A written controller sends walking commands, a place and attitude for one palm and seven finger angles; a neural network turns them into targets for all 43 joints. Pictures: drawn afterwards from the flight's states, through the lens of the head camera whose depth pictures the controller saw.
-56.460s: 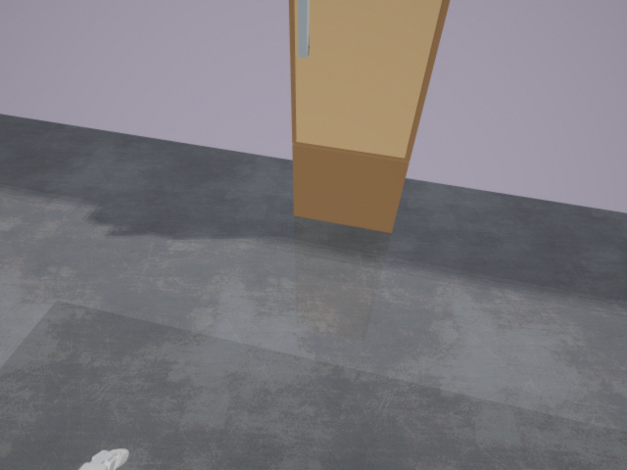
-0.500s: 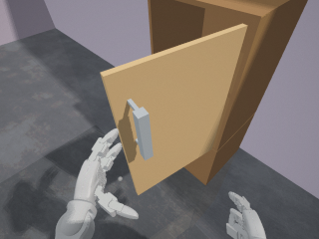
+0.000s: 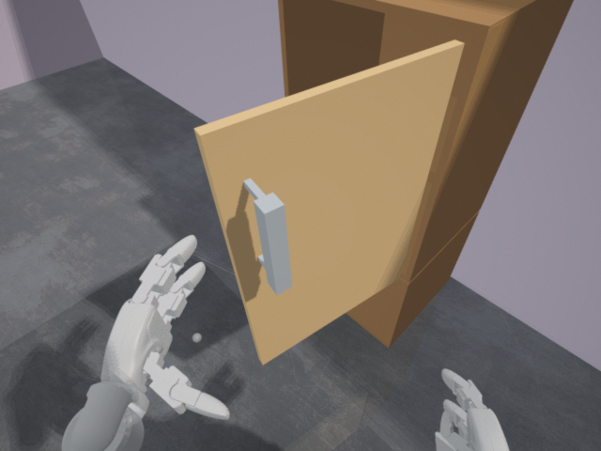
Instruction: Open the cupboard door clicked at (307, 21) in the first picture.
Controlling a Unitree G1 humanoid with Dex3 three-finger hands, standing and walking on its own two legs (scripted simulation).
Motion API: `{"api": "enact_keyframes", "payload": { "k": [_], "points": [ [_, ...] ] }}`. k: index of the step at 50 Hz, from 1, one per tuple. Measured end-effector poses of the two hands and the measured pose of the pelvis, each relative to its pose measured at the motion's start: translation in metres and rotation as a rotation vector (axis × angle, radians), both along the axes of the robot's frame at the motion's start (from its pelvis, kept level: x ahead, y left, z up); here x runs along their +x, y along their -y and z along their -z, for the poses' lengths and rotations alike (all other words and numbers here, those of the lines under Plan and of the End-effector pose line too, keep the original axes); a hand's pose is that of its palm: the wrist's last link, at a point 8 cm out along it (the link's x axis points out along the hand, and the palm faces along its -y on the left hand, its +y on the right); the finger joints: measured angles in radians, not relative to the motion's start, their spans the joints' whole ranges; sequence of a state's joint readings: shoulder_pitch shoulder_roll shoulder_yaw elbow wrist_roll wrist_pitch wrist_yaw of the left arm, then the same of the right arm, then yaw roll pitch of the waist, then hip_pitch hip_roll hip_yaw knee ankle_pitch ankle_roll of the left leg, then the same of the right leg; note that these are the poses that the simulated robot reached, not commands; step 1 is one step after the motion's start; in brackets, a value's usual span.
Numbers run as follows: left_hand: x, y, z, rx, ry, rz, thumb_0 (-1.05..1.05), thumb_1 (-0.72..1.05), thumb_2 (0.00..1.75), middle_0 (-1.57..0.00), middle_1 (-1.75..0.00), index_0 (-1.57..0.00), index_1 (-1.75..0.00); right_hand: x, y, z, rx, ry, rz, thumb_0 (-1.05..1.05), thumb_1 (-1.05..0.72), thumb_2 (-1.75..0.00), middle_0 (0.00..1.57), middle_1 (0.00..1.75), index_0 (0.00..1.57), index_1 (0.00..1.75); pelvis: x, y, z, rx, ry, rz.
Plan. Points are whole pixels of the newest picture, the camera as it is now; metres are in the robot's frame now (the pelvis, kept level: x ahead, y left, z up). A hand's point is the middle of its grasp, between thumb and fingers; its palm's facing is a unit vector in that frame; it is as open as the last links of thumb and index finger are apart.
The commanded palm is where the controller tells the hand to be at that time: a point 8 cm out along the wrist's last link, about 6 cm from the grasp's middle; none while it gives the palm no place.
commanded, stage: draw the hand back to the body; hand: left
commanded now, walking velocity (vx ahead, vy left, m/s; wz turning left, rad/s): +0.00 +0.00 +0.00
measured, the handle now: (266, 238) +0.37 +0.08 +0.11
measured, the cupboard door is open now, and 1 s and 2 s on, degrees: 79 79 79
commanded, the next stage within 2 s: step back with the hand held close in 1.38 s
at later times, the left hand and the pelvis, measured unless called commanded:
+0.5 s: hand (111, 331) +0.20 +0.22 +0.14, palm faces +0.24 -0.93 -0.27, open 14.9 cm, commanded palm +0.17 +0.26 +0.15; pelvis +0.00 +0.02 +0.02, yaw +0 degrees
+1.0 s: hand (43, 295) +0.22 +0.28 +0.17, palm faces +0.43 -0.80 -0.41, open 9.1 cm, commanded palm +0.17 +0.32 +0.19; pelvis +0.03 +0.02 +0.03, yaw -1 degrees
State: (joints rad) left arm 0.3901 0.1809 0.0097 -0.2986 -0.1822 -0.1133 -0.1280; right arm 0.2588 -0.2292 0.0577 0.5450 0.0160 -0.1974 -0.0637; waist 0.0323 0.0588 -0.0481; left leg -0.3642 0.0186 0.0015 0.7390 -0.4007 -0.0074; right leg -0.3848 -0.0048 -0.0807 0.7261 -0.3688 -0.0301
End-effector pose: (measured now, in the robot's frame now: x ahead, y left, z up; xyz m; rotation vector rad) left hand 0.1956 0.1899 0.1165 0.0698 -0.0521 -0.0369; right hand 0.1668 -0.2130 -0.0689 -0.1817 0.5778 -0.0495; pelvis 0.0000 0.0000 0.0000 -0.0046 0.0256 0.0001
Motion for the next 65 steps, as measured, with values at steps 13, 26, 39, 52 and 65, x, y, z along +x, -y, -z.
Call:
{"api": "enact_keyframes", "payload": {
  "k": [13,26,39,52,65],
  "points": [
    [-0.016,-0.037,-0.014,0.003,-0.022,-0.037,-0.01,-0.49,0.31,-0.16,-0.30,-0.15,-0.30,0.010,-0.011,-0.015,-0.019,0.060,-0.020,0.01,-0.91,-0.90,0.21,0.30,0.20,0.30,-0.001,-0.010,-0.006,-0.011,0.037,-0.006],
    [-0.025,-0.075,-0.034,0.219,0.011,-0.297,-0.01,-0.22,0.42,-0.17,-0.30,-0.16,-0.30,0.016,-0.025,-0.023,-0.056,0.001,-0.036,0.01,-0.91,-0.90,0.21,0.30,0.20,0.30,0.004,-0.019,-0.019,-0.015,0.081,0.003],
    [-0.018,-0.106,-0.061,0.334,0.056,-0.403,0.00,0.22,0.61,-0.19,-0.30,-0.18,-0.30,0.021,-0.029,-0.015,-0.047,-0.089,-0.024,0.01,-0.91,-0.90,0.21,0.30,0.20,0.30,0.020,-0.026,-0.027,-0.010,0.099,0.014],
    [-0.018,-0.129,-0.079,0.390,0.088,-0.497,0.01,0.67,0.80,-0.21,-0.30,-0.20,-0.30,0.033,-0.014,-0.019,-0.055,-0.097,0.005,0.01,-0.91,-0.90,0.21,0.30,0.20,0.30,0.026,-0.020,-0.029,-0.011,0.102,0.021],
    [-0.024,-0.117,-0.070,0.359,0.060,-0.487,0.02,0.88,0.89,-0.21,-0.30,-0.21,-0.30,0.025,-0.002,-0.019,-0.060,-0.105,0.017,0.01,-0.91,-0.90,0.21,0.30,0.20,0.30,0.020,-0.012,-0.030,-0.010,0.110,0.021]
  ]
}}
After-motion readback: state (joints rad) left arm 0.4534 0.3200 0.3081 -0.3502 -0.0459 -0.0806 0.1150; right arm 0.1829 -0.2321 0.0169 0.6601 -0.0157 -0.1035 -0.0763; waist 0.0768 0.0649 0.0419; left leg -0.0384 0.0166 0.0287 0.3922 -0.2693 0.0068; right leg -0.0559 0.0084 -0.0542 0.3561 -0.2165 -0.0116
